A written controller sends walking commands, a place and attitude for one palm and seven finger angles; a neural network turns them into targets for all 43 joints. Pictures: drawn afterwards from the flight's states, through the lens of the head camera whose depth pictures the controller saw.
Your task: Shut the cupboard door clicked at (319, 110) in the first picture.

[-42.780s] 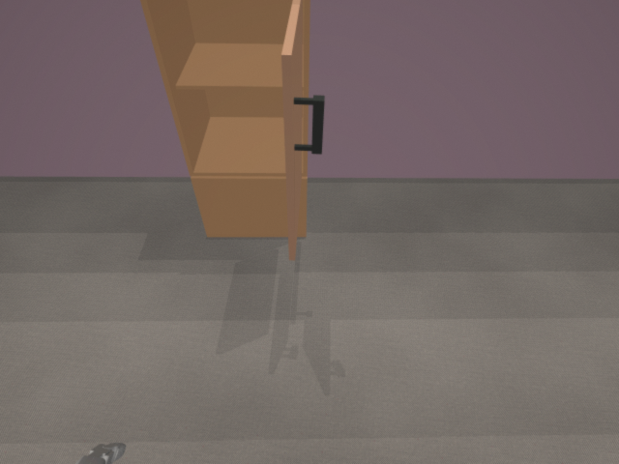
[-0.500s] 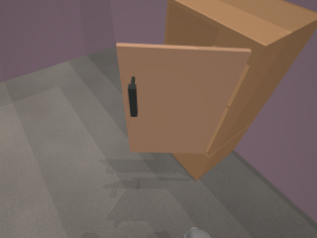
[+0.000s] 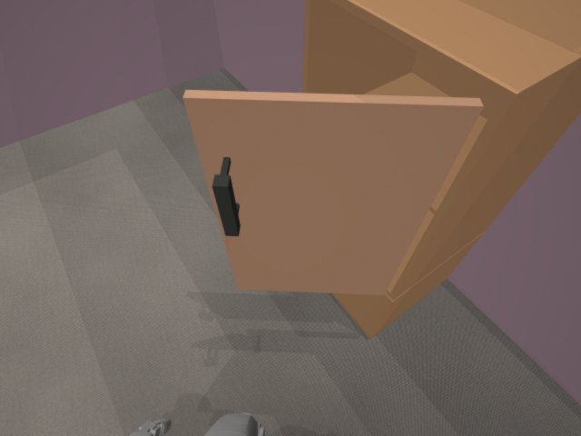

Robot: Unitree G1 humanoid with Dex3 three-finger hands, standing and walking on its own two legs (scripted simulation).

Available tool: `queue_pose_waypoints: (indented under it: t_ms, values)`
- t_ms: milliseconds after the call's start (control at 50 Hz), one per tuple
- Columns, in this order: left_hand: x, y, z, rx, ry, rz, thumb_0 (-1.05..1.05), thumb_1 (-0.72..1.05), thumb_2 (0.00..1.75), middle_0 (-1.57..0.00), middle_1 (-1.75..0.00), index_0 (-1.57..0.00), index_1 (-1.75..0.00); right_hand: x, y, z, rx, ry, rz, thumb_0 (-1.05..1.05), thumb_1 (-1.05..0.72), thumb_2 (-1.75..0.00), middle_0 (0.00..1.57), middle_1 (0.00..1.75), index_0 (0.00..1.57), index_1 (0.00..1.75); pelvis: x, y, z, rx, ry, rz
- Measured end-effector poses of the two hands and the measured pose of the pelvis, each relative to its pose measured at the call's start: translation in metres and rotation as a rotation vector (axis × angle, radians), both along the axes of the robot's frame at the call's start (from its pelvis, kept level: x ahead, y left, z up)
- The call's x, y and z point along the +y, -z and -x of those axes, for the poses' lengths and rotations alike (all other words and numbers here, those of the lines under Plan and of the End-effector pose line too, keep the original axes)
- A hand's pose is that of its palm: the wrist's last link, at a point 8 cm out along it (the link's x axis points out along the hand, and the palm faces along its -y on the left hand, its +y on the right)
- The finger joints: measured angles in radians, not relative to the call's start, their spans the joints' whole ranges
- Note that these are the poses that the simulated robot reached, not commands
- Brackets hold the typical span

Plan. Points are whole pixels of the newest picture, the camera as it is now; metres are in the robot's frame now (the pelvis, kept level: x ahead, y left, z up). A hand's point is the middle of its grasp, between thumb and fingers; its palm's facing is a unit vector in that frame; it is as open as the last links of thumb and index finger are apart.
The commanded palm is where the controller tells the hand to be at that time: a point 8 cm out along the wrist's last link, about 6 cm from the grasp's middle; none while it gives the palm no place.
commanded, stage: come to a stop and stand still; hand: left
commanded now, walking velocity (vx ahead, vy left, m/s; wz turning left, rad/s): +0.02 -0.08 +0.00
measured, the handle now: (229, 197) +0.46 +0.13 +0.02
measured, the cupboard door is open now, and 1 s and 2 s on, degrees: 53 53 53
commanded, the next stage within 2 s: look again from close up in 1.48 s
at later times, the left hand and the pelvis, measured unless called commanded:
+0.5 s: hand out of the picture -0.01 +0.23 -0.18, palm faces +0.00 -0.99 -0.17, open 7.4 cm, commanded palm none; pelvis -0.03 +0.04 +0.01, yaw -1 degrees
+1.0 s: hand out of the picture -0.02 +0.16 -0.18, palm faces +0.02 -0.98 -0.18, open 7.3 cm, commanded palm none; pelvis -0.03 -0.01 +0.00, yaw +0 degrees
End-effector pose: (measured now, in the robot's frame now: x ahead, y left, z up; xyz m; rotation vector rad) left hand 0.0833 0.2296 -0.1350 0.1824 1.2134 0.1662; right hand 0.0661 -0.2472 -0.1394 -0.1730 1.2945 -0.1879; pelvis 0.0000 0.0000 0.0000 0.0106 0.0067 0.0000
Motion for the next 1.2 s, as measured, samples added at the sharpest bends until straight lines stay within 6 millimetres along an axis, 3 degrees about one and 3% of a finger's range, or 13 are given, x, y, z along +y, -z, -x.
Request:
queue_pose_waypoints:
  t_ms: [60,120,200,320,440,620,760,960,1200]
  values:
    - [0.022,0.008,0.014,0.014,-0.013,-0.001,0.00,0.92,0.90,-0.21,-0.30,-0.20,-0.30,0.009,-0.008,-0.019,-0.074,-0.030,0.029,0.00,-0.91,-0.90,0.19,0.29,0.19,0.30,0.013,0.004,0.005,-0.003,-0.004,0.011]
    - [0.044,0.025,0.028,0.026,-0.035,0.014,0.00,0.91,0.90,-0.21,-0.30,-0.20,-0.30,0.022,-0.011,-0.023,-0.131,-0.054,0.063,0.00,-0.91,-0.90,0.19,0.29,0.19,0.30,0.029,0.015,0.009,-0.007,-0.011,0.037]
    - [0.062,0.027,0.053,0.075,-0.067,0.031,0.00,0.91,0.90,-0.20,-0.30,-0.20,-0.30,0.046,-0.021,-0.008,-0.102,-0.088,0.075,0.00,-0.91,-0.90,0.19,0.29,0.20,0.30,0.040,0.007,0.012,-0.019,-0.013,0.039]
    - [0.069,0.019,0.092,0.173,-0.079,0.054,0.01,0.91,0.90,-0.20,-0.30,-0.19,-0.30,0.066,-0.028,0.019,-0.052,-0.062,0.064,0.00,-0.91,-0.90,0.20,0.30,0.20,0.30,0.048,-0.005,0.015,-0.004,0.004,0.051]
    - [0.060,0.015,0.108,0.239,-0.039,0.062,0.01,0.91,0.90,-0.20,-0.30,-0.19,-0.30,0.057,-0.027,0.057,0.000,0.008,0.067,0.00,-0.91,-0.89,0.20,0.30,0.20,0.30,0.046,-0.009,0.024,0.000,0.021,0.058]
    - [0.018,0.014,0.083,0.116,0.010,0.039,0.01,0.91,0.90,-0.20,-0.30,-0.19,-0.30,0.028,0.000,0.128,0.133,0.093,0.007,0.00,-0.90,-0.90,0.20,0.30,0.20,0.30,0.016,0.002,0.041,-0.015,0.020,0.010]
    - [0.000,0.006,0.081,0.091,0.018,0.020,0.01,0.94,0.90,-0.20,-0.30,-0.20,-0.30,0.025,0.006,0.149,0.172,0.097,-0.049,0.00,-0.91,-0.90,0.20,0.29,0.20,0.30,0.001,-0.001,0.040,-0.029,0.008,0.011]
    - [-0.015,0.009,0.104,0.158,-0.016,0.039,0.01,0.94,0.90,-0.20,-0.30,-0.20,-0.30,0.027,0.006,0.143,0.194,0.076,-0.072,0.00,-0.90,-0.90,0.20,0.29,0.20,0.30,-0.010,-0.002,0.037,-0.026,0.008,0.010]
    - [-0.036,0.017,0.128,0.237,-0.053,0.102,0.01,0.91,0.90,-0.20,-0.30,-0.20,-0.30,0.018,0.002,0.094,0.118,0.038,-0.027,0.00,-0.91,-0.90,0.20,0.29,0.20,0.30,-0.009,-0.002,0.025,-0.026,0.009,0.010]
